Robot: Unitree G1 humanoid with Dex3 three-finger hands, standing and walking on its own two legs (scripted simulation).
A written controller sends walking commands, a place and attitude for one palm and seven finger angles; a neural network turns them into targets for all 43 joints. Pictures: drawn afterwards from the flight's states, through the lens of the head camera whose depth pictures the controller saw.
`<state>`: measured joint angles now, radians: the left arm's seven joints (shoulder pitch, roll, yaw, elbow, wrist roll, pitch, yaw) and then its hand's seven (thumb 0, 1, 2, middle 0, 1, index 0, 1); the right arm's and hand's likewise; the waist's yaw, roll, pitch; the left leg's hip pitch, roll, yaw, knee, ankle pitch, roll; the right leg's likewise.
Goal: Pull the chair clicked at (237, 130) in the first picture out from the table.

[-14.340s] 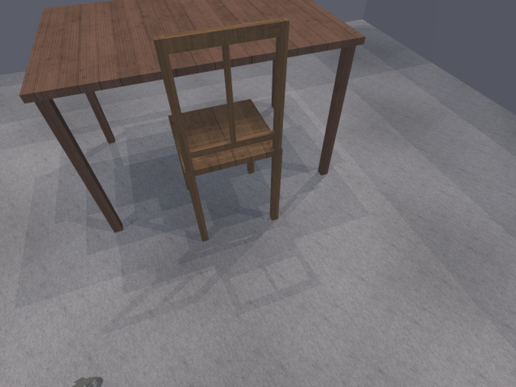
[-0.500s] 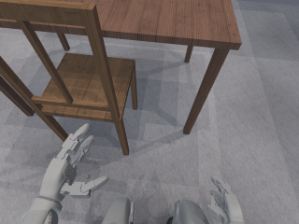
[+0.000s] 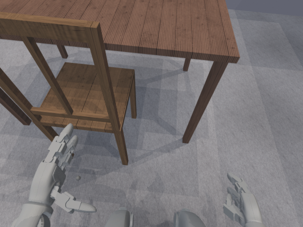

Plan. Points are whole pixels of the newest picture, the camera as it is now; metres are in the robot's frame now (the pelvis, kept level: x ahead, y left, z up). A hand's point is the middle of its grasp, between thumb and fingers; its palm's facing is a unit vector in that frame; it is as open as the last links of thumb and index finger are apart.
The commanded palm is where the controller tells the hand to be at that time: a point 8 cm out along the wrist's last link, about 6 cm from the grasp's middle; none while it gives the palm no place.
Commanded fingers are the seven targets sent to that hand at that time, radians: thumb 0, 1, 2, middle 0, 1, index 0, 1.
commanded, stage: raise the hand toward the chair's back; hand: left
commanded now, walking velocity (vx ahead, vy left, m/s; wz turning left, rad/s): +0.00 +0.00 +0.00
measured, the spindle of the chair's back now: (53, 82) +0.52 +0.34 +0.02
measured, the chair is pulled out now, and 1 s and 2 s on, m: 0.00 0.00 0.00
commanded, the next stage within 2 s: aim the fingers beside a spindle in 0.82 s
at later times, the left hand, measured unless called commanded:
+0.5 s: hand (74, 162) +0.26 +0.19 +0.05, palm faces -0.08 -1.00 -0.06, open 16.9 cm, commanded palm +0.23 +0.26 +0.05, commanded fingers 0.00 -0.50 0.30 -0.06 -0.08 -0.06 -0.08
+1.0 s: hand (72, 168) +0.24 +0.20 +0.05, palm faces -0.08 -1.00 -0.06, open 16.9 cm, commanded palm +0.23 +0.25 +0.05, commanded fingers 0.00 -0.50 0.30 -0.06 -0.08 -0.06 -0.08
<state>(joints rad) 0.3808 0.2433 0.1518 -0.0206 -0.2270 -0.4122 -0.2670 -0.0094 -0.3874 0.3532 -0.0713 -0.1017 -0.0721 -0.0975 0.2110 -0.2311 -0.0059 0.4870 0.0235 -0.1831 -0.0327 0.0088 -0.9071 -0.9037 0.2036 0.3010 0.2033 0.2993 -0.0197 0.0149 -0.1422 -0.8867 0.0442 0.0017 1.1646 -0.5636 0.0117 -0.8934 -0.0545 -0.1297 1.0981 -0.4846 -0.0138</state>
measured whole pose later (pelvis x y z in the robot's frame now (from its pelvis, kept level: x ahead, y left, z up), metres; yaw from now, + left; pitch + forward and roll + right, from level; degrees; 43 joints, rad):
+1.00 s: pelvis +0.00 +0.00 +0.01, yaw +0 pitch +16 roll -2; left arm 0.26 0.27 0.22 0.12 -0.29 -0.42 -0.37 -0.02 -0.50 0.30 -0.06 -0.08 -0.06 -0.08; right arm 0.23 -0.24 0.02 0.52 0.03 -0.18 -0.03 0.01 -0.91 -0.90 0.21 0.30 0.21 0.30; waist -0.02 0.03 -0.13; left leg -0.85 0.04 0.00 1.13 -0.55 0.01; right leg -0.86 -0.05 -0.13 1.06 -0.47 -0.01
